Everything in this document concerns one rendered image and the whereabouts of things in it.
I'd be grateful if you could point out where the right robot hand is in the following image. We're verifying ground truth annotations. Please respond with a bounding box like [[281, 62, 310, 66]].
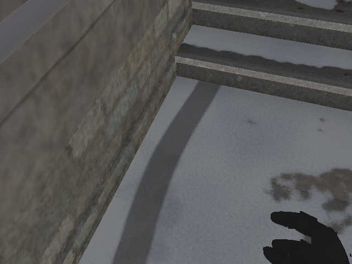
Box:
[[263, 211, 351, 264]]

